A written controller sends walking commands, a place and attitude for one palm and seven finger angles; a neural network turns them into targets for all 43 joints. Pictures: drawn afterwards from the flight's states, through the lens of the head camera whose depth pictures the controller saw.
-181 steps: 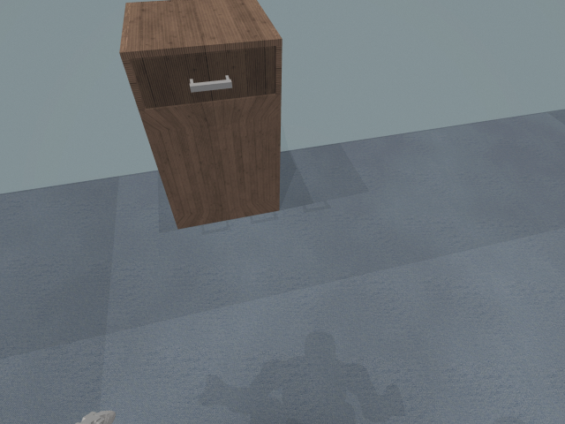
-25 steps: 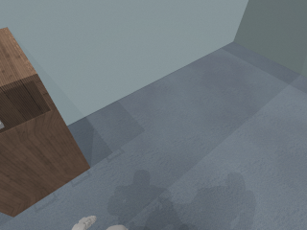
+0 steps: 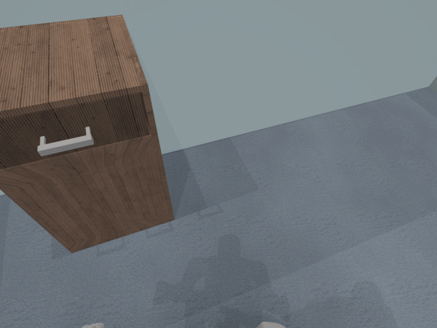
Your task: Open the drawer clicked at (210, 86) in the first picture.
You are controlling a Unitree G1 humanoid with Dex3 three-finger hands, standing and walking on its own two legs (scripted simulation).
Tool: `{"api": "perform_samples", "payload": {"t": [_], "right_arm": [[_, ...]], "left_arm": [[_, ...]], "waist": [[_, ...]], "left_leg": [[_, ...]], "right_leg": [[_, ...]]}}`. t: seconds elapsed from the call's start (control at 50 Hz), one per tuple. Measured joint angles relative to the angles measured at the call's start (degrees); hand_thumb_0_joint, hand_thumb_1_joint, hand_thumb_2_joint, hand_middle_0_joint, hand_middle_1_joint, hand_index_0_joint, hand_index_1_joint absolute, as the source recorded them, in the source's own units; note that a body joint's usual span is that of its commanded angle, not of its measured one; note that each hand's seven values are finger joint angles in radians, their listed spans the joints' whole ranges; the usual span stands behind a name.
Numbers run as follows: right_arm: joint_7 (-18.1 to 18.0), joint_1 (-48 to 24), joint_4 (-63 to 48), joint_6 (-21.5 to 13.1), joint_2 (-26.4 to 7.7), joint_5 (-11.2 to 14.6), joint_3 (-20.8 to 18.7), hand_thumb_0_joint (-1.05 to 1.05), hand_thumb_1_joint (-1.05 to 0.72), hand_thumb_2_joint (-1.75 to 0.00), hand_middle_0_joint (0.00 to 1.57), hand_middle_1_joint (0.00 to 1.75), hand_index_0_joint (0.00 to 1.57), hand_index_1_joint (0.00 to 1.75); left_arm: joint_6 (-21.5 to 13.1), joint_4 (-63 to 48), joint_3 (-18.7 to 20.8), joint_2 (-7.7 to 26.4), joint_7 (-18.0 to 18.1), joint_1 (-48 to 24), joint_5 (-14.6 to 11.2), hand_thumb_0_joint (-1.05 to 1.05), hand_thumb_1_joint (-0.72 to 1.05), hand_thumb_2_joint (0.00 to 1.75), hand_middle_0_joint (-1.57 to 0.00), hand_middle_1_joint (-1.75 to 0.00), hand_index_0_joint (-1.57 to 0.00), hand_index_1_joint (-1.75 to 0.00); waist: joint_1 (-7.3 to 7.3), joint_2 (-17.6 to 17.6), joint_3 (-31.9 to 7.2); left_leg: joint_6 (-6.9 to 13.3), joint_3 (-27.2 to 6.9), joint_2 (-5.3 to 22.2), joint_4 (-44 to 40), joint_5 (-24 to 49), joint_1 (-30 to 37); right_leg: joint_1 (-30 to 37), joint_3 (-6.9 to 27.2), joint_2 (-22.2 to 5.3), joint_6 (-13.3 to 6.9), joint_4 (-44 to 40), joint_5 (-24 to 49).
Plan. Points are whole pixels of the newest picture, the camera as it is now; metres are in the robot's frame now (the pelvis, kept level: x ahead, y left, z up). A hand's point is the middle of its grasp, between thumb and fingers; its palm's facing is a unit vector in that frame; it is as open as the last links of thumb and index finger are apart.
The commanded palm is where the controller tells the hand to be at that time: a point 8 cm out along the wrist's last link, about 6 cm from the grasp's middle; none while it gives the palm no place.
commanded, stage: turn to face it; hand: left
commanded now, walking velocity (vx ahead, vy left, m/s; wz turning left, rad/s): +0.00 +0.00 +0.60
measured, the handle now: (66, 140) +0.57 +0.43 -0.07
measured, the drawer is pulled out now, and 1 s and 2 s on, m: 0.00 0.00 0.00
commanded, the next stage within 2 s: take the last steps up to it in 0.48 s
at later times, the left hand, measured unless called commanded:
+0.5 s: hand out of the picture -0.05 +0.13 -0.15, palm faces +0.33 -0.91 -0.26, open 7.4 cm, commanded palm none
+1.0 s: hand out of the picture -0.07 +0.18 -0.17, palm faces +0.41 -0.90 -0.18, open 7.4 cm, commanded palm none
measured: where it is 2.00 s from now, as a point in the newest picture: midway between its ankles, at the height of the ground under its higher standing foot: outside the picture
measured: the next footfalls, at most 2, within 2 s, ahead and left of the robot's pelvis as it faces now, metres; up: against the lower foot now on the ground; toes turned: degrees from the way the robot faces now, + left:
right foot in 0.14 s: +0.04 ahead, -0.15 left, +0.00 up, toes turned +5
left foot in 0.64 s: -0.07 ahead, +0.07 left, +0.00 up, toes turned +25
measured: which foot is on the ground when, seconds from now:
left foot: down 0.00-0.14, up 0.16-0.62, down 0.64-1.00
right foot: up 0.00-0.12, down 0.14-0.64, up 0.66-1.00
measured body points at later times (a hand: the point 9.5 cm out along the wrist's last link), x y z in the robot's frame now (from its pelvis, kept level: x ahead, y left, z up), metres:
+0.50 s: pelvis -0.03 -0.06 +0.00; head +0.01 -0.08 +0.45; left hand -0.06 +0.18 -0.13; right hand +0.13 -0.29 -0.15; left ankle -0.10 +0.09 -0.67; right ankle +0.00 -0.15 -0.74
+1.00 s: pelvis -0.02 -0.01 +0.00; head -0.03 +0.00 +0.45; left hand -0.09 +0.23 -0.16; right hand +0.05 -0.23 -0.14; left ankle -0.11 +0.06 -0.74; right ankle +0.08 -0.12 -0.68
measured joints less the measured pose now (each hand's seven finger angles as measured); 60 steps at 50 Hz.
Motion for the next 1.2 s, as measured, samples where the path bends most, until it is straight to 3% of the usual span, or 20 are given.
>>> {"api": "perform_samples", "payload": {"t": [0.08,0.14,0.16,0.22,0.28,0.34,0.48,0.58,0.64,0.68,0.72,0.8,0.92,1.06,1.14,1.2], "right_arm": [[0.20,-0.82,-0.17,0.79,-0.66,-0.11,-0.49,0.01,-0.91,-0.90,0.20,0.30,0.21,0.30],[0.44,-1.16,-0.40,1.49,-1.51,0.14,-1.06,0.01,-0.91,-0.90,0.20,0.30,0.21,0.30],[0.49,-1.41,-0.36,1.75,-2.03,0.39,-1.43,0.01,-0.91,-0.90,0.20,0.30,0.21,0.30],[0.61,-1.66,-0.10,2.71,-3.16,0.16,-2.37,0.01,-0.91,-0.90,0.20,0.29,0.20,0.30],[1.16,-2.08,0.14,3.04,-3.99,-0.11,-2.72,0.01,-0.91,-0.90,0.20,0.29,0.20,0.30],[1.38,-2.50,0.31,3.06,-4.43,-0.04,-2.76,0.01,-0.91,-0.90,0.20,0.29,0.20,0.30],[1.07,-4.63,1.64,3.85,-4.28,0.20,-1.87,0.01,-0.91,-0.90,0.20,0.29,0.20,0.30],[0.82,-7.27,1.41,2.94,-2.80,0.81,-0.57,0.01,-0.91,-0.90,0.20,0.29,0.20,0.30],[0.79,-7.87,0.83,1.43,-1.85,0.88,0.42,0.01,-0.91,-0.90,0.20,0.29,0.20,0.30],[0.72,-7.94,1.03,0.40,-0.32,0.43,0.95,0.01,-0.91,-0.90,0.20,0.29,0.20,0.30],[0.66,-6.97,1.11,-0.13,0.85,0.07,1.78,0.01,-0.91,-0.90,0.20,0.29,0.20,0.30],[-0.40,-3.29,2.21,-1.49,2.49,0.20,2.45,0.00,-0.91,-0.90,0.20,0.29,0.20,0.30],[-1.25,3.12,5.22,-3.17,2.31,0.58,1.74,0.00,-0.93,-0.90,0.20,0.30,0.21,0.30],[-1.39,10.29,9.58,-3.35,3.05,0.04,1.55,0.00,-0.92,-0.90,0.20,0.29,0.20,0.30],[-1.30,12.96,11.74,-3.03,3.09,-0.35,1.43,0.00,-0.91,-0.90,0.20,0.29,0.20,0.30],[-1.15,14.59,13.14,-2.75,3.11,-0.15,1.44,0.01,-0.91,-0.90,0.20,0.29,0.20,0.30]], "left_arm": [[-0.43,-0.96,-0.63,-1.17,0.12,-0.75,-0.32,0.00,0.91,0.90,-0.20,-0.30,-0.20,-0.30],[-1.55,-2.27,-1.24,-1.95,0.11,-0.44,-0.49,0.00,0.91,0.90,-0.20,-0.30,-0.20,-0.30],[-2.09,-2.43,-1.39,-2.49,0.25,-0.32,-0.21,0.00,0.91,0.90,-0.20,-0.30,-0.20,-0.30],[-2.31,-2.93,-2.34,-3.66,0.36,0.87,0.27,0.00,0.91,0.90,-0.20,-0.30,-0.20,-0.30],[-2.55,-2.74,-2.58,-4.21,0.38,2.36,0.28,0.00,0.90,0.90,-0.20,-0.30,-0.20,-0.30],[-3.04,-2.29,-2.85,-4.49,0.37,3.44,0.38,0.00,0.90,0.90,-0.20,-0.30,-0.20,-0.30],[-3.57,-0.71,-3.22,-4.82,0.16,6.21,1.03,0.00,0.90,0.90,-0.20,-0.30,-0.21,-0.30],[-3.14,1.46,-2.71,-3.59,0.02,7.91,1.43,0.00,0.90,0.90,-0.20,-0.30,-0.21,-0.30],[-2.64,3.02,-2.08,-2.32,0.07,9.02,0.97,0.00,0.90,0.90,-0.20,-0.30,-0.21,-0.30],[-1.65,4.30,-1.59,-0.88,0.06,9.06,0.64,0.00,0.90,0.90,-0.20,-0.30,-0.21,-0.30],[-0.73,5.34,-1.34,-0.13,-0.11,9.38,0.96,0.00,0.90,0.90,-0.20,-0.30,-0.20,-0.30],[-1.11,6.94,-1.35,0.04,-1.25,9.16,1.29,0.00,0.91,0.90,-0.20,-0.30,-0.20,-0.30],[-2.21,7.32,-1.66,-0.94,-1.72,7.88,1.28,0.00,0.91,0.90,-0.20,-0.30,-0.20,-0.30],[-2.12,6.99,-1.91,-2.64,-2.07,4.29,0.93,0.00,0.91,0.90,-0.20,-0.30,-0.20,-0.30],[-2.88,6.07,-2.07,-3.88,-2.27,1.55,0.73,0.00,0.91,0.90,-0.20,-0.30,-0.20,-0.30],[-4.69,5.08,-2.08,-4.55,-2.35,0.09,0.77,0.00,0.91,0.90,-0.20,-0.30,-0.20,-0.30]], "waist": [[-0.46,1.47,0.19],[-0.26,2.50,-0.21],[-0.05,3.49,-0.13],[0.04,4.30,-0.36],[0.28,3.82,-0.42],[0.33,3.26,-0.06],[2.13,1.99,0.93],[3.91,0.44,1.72],[4.25,-0.12,1.19],[4.60,-2.22,1.17],[4.97,-2.83,0.45],[4.00,-2.24,-1.26],[2.71,-2.31,-2.65],[0.33,-1.46,-2.07],[-1.33,0.06,-0.99],[-1.62,1.41,-0.33]], "left_leg": [[-1.26,-2.87,-0.86,1.26,0.24,-1.24],[-2.76,-4.95,-1.83,3.89,-0.34,-3.18],[-3.07,-5.51,-1.62,6.52,-2.87,-4.38],[-4.15,-3.26,-1.99,22.73,-13.71,-9.55],[-5.28,-0.44,-0.34,35.98,-11.95,-12.61],[-6.37,0.51,1.86,40.50,-9.68,-12.84],[-7.20,1.95,4.57,31.84,-12.95,-7.34],[-6.11,4.69,4.06,18.66,-15.34,-1.32],[-4.85,6.26,3.83,5.77,-8.81,4.43],[-2.33,6.65,2.63,5.62,-8.66,4.65],[-0.83,6.86,2.60,5.20,-8.76,5.65],[-0.16,6.14,2.34,-0.80,-6.15,9.58],[0.42,6.03,0.73,-7.96,-3.71,14.53],[-0.57,6.08,0.68,-10.14,-5.11,18.21],[-2.20,6.22,1.87,-8.02,-8.16,19.02],[-3.60,6.04,3.53,-1.20,-13.27,17.54]], "right_leg": [[3.83,0.31,1.45,-0.85,-8.56,-0.97],[9.02,-0.19,2.23,-1.69,-20.16,3.73],[9.78,-1.04,2.68,-3.44,-21.80,5.10],[10.87,-3.76,1.50,-6.44,-21.83,5.20],[12.90,-5.67,0.08,-6.90,-24.36,6.17],[13.93,-7.65,-0.92,-7.09,-25.72,6.86],[13.66,-11.21,-2.81,-6.93,-25.49,6.94],[12.03,-12.79,-4.14,-5.84,-23.60,6.79],[10.57,-14.08,-4.66,-4.51,-20.51,5.65],[8.37,-11.27,-4.94,-3.53,-14.68,-0.06],[5.38,-7.95,-3.37,-3.44,-6.06,-4.59],[0.80,-4.51,-1.93,-3.47,4.81,0.87],[-2.60,-2.11,-2.46,-2.55,6.02,7.90],[-1.88,-3.48,-2.77,-2.74,-5.52,7.65],[0.76,-4.79,-1.68,-3.87,-14.07,6.83],[4.90,-6.16,0.00,-5.78,-21.26,11.35]]}}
